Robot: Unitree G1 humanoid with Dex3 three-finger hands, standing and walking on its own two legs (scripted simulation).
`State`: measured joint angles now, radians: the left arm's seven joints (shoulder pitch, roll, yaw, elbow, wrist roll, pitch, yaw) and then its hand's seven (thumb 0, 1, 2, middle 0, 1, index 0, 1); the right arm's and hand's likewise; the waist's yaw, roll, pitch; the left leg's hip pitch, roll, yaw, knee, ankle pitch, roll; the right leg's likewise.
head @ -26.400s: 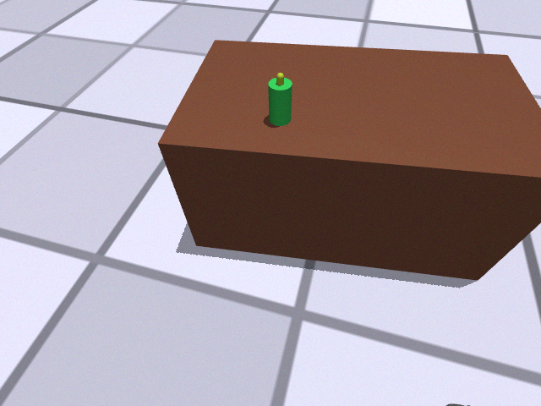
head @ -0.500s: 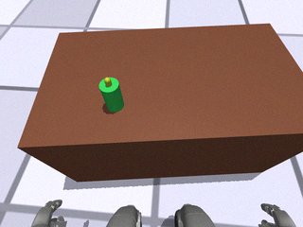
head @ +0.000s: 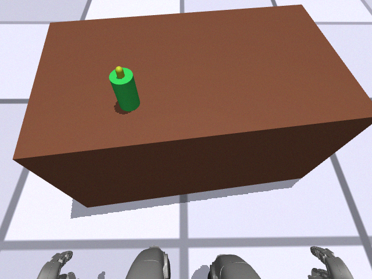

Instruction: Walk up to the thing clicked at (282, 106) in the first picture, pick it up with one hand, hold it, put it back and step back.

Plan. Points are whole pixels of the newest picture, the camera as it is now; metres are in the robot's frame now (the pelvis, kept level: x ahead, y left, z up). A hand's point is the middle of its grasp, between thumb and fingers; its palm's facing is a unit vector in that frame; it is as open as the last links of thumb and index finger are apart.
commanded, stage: step back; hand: left
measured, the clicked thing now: (124, 87) +0.63 +0.20 -0.07
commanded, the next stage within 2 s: none
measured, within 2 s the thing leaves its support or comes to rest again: neither
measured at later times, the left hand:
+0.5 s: hand out of the picture -0.03 +0.27 -0.14, palm faces +0.05 -0.93 -0.37, open 7.4 cm
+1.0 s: hand out of the picture -0.21 +0.22 -0.12, palm faces +0.05 -0.89 -0.45, open 7.4 cm
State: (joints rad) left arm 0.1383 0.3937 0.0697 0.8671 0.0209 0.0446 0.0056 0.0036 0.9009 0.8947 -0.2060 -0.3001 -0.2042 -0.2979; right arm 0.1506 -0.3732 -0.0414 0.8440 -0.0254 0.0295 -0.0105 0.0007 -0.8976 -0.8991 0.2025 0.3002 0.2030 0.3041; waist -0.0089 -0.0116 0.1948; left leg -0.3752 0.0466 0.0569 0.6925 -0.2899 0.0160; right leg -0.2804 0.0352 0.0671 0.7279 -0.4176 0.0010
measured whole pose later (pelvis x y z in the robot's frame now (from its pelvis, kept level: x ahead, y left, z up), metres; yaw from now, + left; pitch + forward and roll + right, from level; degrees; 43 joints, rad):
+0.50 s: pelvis -0.14 -0.01 +0.01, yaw +3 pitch -2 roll -1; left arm 0.13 0.40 0.07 0.81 0.01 0.07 0.01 0.00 0.90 0.89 -0.21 -0.30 -0.20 -0.30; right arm 0.17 -0.36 -0.03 0.87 -0.04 0.02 0.00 0.00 -0.90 -0.90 0.20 0.30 0.20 0.30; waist 0.01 -0.04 0.17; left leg -0.29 -0.01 -0.03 0.60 -0.27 0.02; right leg -0.49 0.12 0.15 1.15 -0.51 -0.02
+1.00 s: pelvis -0.30 -0.06 +0.01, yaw +4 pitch -1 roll +1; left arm 0.16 0.36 0.06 0.80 0.04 0.04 0.02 0.00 0.90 0.89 -0.21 -0.30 -0.21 -0.30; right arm 0.21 -0.41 -0.04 0.87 -0.02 0.06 -0.02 0.00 -0.90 -0.90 0.20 0.30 0.20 0.30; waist 0.01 0.02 0.16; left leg -0.37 -0.08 -0.08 0.95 -0.51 -0.02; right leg -0.35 -0.04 -0.01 0.65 -0.27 -0.02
